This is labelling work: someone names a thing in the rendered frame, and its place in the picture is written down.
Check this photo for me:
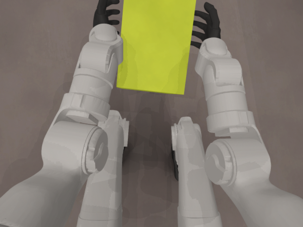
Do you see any left robot upper arm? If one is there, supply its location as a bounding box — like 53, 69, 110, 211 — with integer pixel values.
0, 121, 108, 227

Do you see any robot right forearm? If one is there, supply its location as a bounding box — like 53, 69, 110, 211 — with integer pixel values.
195, 37, 266, 149

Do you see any robot left forearm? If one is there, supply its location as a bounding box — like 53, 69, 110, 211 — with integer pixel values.
41, 24, 123, 153

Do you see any right robot upper arm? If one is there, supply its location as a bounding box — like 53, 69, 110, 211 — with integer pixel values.
204, 138, 303, 227

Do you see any carton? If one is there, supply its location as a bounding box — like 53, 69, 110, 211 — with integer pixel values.
116, 0, 196, 95

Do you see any right robot foot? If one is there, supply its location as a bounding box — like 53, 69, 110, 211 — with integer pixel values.
171, 145, 178, 181

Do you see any robot right hand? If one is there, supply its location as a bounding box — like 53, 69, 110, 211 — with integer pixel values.
190, 2, 221, 49

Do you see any robot left hand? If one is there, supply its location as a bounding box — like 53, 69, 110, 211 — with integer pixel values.
93, 0, 120, 34

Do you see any left robot thigh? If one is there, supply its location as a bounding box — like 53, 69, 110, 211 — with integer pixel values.
76, 115, 129, 227

